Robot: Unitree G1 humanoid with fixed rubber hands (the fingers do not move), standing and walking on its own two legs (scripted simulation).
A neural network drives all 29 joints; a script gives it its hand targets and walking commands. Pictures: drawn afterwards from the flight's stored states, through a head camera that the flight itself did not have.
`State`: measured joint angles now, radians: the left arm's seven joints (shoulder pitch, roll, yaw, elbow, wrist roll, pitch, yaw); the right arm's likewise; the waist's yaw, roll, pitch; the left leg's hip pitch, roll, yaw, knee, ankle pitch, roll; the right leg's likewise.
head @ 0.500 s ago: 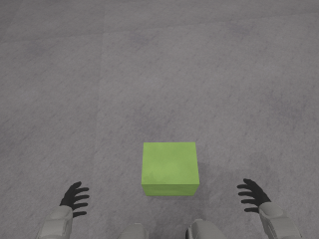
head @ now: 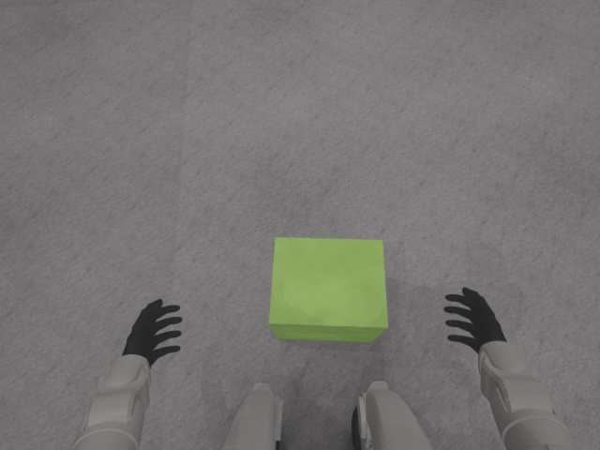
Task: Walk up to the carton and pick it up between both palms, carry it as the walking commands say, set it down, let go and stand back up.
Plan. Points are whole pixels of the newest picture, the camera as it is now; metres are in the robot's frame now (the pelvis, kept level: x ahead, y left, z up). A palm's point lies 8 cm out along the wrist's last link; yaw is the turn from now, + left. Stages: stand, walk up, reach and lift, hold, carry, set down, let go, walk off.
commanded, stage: reach and lift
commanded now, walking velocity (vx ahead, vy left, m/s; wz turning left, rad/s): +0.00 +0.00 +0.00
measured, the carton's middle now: (326, 293) +0.44 -0.03 -0.57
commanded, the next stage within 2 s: none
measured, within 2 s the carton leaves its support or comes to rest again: neither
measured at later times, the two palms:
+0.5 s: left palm (172, 266) +0.37 +0.24 -0.12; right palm (465, 263) +0.37 -0.23 -0.12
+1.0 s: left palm (191, 244) +0.43 +0.24 -0.18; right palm (445, 250) +0.41 -0.23 -0.17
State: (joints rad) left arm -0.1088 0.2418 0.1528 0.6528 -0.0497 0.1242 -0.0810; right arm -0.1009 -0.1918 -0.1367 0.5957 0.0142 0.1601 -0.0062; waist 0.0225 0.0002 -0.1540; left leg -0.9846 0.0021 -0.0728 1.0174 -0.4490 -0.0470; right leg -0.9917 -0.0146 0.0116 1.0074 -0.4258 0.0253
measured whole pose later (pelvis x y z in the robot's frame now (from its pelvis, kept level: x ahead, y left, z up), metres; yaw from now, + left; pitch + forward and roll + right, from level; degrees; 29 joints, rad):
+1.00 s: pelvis -0.05 +0.01 -0.07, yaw -1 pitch +49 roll -1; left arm -0.96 0.32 0.35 0.86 0.01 0.12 -0.11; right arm -0.89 -0.23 -0.38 0.72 -0.01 0.13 0.02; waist -0.02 0.01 -0.15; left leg -1.66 -0.02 -0.07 1.19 -0.38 -0.03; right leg -1.66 -0.02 0.03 1.16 -0.35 0.05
